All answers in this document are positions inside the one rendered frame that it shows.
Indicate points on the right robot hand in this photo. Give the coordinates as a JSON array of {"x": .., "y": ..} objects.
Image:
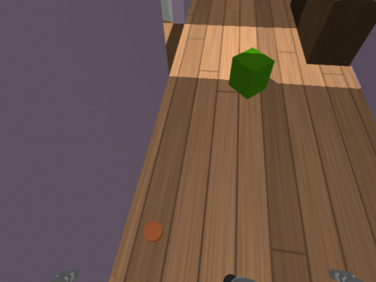
[{"x": 341, "y": 276}]

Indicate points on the left robot hand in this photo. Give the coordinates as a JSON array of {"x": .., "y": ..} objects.
[{"x": 66, "y": 276}]

